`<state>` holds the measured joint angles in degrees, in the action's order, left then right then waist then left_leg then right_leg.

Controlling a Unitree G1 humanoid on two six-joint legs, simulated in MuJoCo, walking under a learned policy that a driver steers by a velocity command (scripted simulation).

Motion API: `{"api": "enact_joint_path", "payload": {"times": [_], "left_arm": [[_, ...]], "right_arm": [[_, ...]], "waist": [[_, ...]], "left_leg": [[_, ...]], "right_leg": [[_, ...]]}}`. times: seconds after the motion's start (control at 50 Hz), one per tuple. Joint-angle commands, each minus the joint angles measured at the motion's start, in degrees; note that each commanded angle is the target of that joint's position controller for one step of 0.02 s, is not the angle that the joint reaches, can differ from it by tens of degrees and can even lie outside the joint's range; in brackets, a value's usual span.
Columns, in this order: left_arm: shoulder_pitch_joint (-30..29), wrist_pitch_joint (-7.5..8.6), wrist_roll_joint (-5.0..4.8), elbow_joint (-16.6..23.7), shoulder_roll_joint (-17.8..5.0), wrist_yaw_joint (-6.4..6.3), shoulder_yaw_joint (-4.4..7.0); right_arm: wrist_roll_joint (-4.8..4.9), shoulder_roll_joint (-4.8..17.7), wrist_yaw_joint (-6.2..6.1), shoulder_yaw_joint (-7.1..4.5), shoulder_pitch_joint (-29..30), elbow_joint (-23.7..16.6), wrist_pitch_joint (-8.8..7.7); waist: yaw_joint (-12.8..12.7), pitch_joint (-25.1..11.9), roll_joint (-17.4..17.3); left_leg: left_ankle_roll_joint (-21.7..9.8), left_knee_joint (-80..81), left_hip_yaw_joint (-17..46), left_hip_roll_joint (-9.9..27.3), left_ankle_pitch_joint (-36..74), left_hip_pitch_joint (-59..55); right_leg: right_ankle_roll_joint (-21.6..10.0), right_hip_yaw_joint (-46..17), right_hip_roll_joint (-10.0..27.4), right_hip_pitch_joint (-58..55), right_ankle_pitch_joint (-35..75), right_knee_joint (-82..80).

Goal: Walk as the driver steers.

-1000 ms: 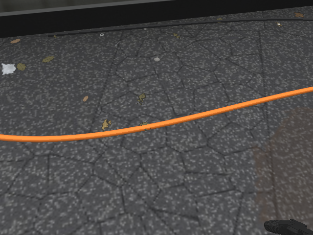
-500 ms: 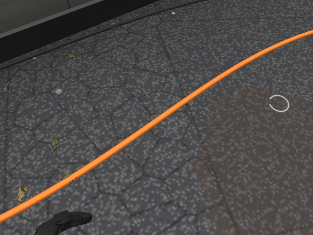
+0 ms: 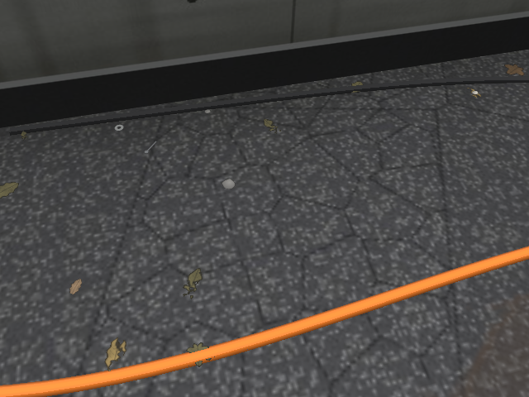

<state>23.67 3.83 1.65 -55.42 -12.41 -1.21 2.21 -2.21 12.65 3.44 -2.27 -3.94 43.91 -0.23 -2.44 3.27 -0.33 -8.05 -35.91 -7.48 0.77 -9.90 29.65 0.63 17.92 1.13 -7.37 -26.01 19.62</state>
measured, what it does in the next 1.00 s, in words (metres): walks ahead: left foot, then right foot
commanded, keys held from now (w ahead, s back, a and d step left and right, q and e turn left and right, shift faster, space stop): w+q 0.38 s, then w+e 0.02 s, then e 0.60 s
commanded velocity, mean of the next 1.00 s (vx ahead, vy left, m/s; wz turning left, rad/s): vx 0.31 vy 0.00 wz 0.10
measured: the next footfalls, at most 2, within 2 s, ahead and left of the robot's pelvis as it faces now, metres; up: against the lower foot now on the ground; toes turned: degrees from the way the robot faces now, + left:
left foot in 0.02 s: +0.17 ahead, +0.07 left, +0.00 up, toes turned +6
right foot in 0.54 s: +0.50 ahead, -0.02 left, +0.00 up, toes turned +14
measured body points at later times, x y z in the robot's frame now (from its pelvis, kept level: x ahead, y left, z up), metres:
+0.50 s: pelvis +0.27 +0.02 +0.01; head +0.31 +0.04 +0.46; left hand +0.42 +0.29 -0.09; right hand +0.33 -0.25 -0.11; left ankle +0.13 +0.07 -0.72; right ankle +0.46 -0.05 -0.70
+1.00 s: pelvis +0.39 +0.03 +0.02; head +0.42 +0.03 +0.46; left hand +0.43 +0.32 -0.11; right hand +0.55 -0.21 -0.10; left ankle +0.40 +0.17 -0.69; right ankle +0.46 -0.03 -0.72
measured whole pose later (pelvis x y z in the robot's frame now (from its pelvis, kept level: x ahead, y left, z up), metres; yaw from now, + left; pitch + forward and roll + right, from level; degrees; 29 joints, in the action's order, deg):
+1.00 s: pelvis +0.39 +0.03 +0.02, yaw +3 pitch +1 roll +0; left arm 16.3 -2.3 1.4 -45.3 -15.4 0.4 4.8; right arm -0.8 14.5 -1.8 -1.6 -8.2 44.2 1.8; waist -3.2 2.1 -0.1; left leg 1.5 -45.0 4.5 -1.2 -22.2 24.6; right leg -4.2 -8.4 -8.3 19.4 -5.8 24.8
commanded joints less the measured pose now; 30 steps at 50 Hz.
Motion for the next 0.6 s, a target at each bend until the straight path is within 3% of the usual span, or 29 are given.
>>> {"api": "enact_joint_path", "payload": {"times": [0.02,0.04,0.06,0.08,0.1,0.12,0.14,0.18,0.24,0.32,0.36,0.4,0.44,0.48,0.52,0.54,0.56,0.58,0.6], "left_arm": [[-1.2,-0.79,-0.24,3.8,-12.1,-0.32,2.55],[0.6,-0.41,-1.21,7.2,-6.3,0.31,1.19],[-3.1,0.22,-0.99,10.4,-7.2,0.95,1.56],[-10.2,0.78,-0.66,12.2,-8.1,1.23,1.67],[-10.3,1.54,-1.15,12.5,-7.4,1.44,1.32],[-9.0,1.64,-0.97,11.7,-7.2,1.40,1.47],[-7.9,0.86,0.20,11.6,-7.2,1.45,1.53],[-6.5,-1.23,1.19,11.7,-6.3,1.85,1.41],[-10.3,-2.55,1.08,13.5,-5.8,2.11,1.11],[-19.6,-2.49,0.82,16.9,-6.4,2.31,0.88],[-23.0,-2.23,0.85,18.3,-5.3,2.42,0.29],[-25.1,-1.76,0.63,19.4,-5.5,2.66,0.07],[-25.4,-0.97,0.54,19.7,-5.0,2.73,-0.21],[-21.9,-0.24,0.55,18.7,-5.5,2.29,0.05],[-11.4,0.57,0.57,15.0,-7.7,1.48,1.08],[-4.9,1.36,0.91,13.2,-8.8,0.99,1.44],[1.9,1.68,1.65,12.5,-13.1,0.61,2.12],[1.0,0.72,0.16,11.6,-15.8,1.19,3.25],[-2.5,-0.16,-2.29,12.9,-11.7,1.97,2.65]], "right_arm": [[-0.62,8.4,-1.33,-3.37,-18.4,2.2,-1.26],[-0.98,15.4,-2.19,-5.44,-22.3,2.5,-1.27],[0.71,18.4,-2.22,-6.13,-21.1,1.3,-0.94],[1.43,17.2,-2.65,-6.03,-19.9,2.0,-0.48],[1.88,14.1,-3.13,-5.28,-17.3,2.2,-0.43],[1.83,11.6,-3.38,-4.57,-14.4,1.9,-0.65],[2.21,9.8,-3.65,-3.93,-12.0,1.4,-1.00],[2.56,9.0,-3.55,-3.40,-11.3,0.9,-2.17],[2.49,11.0,-3.19,-3.92,-13.9,1.4,-3.07],[2.34,10.9,-2.98,-3.94,-18.2,1.7,-3.18],[2.04,10.5,-3.15,-3.90,-20.8,1.8,-3.20],[1.76,10.5,-3.45,-3.82,-22.3,2.1,-3.31],[1.51,9.4,-3.89,-3.26,-23.1,2.7,-3.40],[1.42,9.8,-4.12,-2.92,-22.1,3.3,-3.68],[1.54,11.0,-4.25,-3.00,-19.7,3.5,-4.05],[1.91,10.5,-4.15,-2.77,-19.0,3.4,-4.32],[2.30,6.8,-4.30,-1.80,-21.8,1.7,-4.53],[4.19,5.3,-4.33,-1.74,-32.4,3.7,-3.75],[1.29,8.8,-4.54,-1.97,-29.1,4.8,-2.90]], "waist": [[10.7,-10.6,2.3],[10.1,-17.1,-8.2],[9.0,-20.1,-10.6],[9.6,-12.8,-3.2],[7.4,-6.9,-1.0],[4.4,-3.7,2.0],[2.1,-2.2,1.8],[0.4,-3.7,0.6],[0.9,-2.4,-0.6],[4.5,-0.9,-2.3],[6.6,-1.6,-2.8],[7.4,-1.8,-2.8],[7.8,-1.1,-2.8],[5.9,-2.4,-4.2],[0.8,-6.0,-4.3],[-2.4,-9.4,-3.0],[-2.6,-16.9,6.0],[2.2,-23.6,16.5],[2.4,-19.8,6.8]], "left_leg": [[-5.4,6.5,1.0,-5.3,-4.2,-24.0],[-11.5,8.9,24.5,10.4,-10.6,-41.9],[-17.9,18.2,51.1,19.7,-3.5,-47.4],[-15.8,19.4,42.9,17.9,-1.6,-43.8],[-13.6,20.0,36.2,16.4,2.2,-35.9],[-10.6,20.8,30.9,13.1,6.9,-29.2],[-9.1,21.6,26.8,10.2,11.3,-23.7],[-8.5,22.3,23.1,7.3,16.4,-19.9],[-8.1,23.9,21.8,5.5,15.6,-17.6],[-6.3,24.1,23.4,4.6,12.9,-21.5],[-5.9,22.5,24.4,4.8,15.4,-25.5],[-5.7,21.0,24.5,5.6,19.2,-29.2],[-4.0,18.5,22.2,5.9,30.2,-30.4],[-1.3,15.0,20.7,6.1,39.7,-30.3],[1.3,4.5,18.7,4.3,48.7,-31.6],[2.5,-4.7,16.8,1.8,41.6,-27.8],[4.1,-21.8,13.3,-2.6,14.0,-18.2],[6.4,-36.8,10.5,-10.4,-23.7,-6.5],[6.5,-38.9,12.7,-6.6,-19.7,-4.1]], "right_leg": [[-4.8,-2.2,13.3,9.1,59.8,31.3],[-1.6,-2.2,7.5,30.1,25.4,51.7],[0.5,-12.5,-3.5,45.3,-5.5,65.3],[-0.4,-19.3,0.6,51.6,0.0,65.1],[-0.8,-19.0,2.9,50.7,5.4,60.8],[-0.9,-19.1,4.8,47.1,7.6,55.1],[-0.3,-19.3,5.5,43.4,8.2,51.8],[1.2,-18.9,5.6,39.3,8.7,48.4],[2.6,-17.9,5.6,41.7,12.8,41.0],[3.1,-18.2,4.6,46.1,21.2,28.3],[2.7,-18.3,3.6,47.1,24.1,24.2],[1.9,-17.8,2.7,47.5,25.0,20.3],[0.2,-16.2,1.3,44.0,25.6,16.0],[-2.1,-15.8,-0.5,35.8,23.8,12.9],[-4.6,-14.9,-3.2,24.8,24.7,7.2],[-6.0,-17.2,-0.2,15.1,33.5,4.5],[-10.1,-31.2,14.1,1.1,59.3,10.4],[-21.1,-49.7,24.7,-7.2,77.7,8.4],[-20.2,-49.2,20.8,-1.7,70.0,5.2]]}}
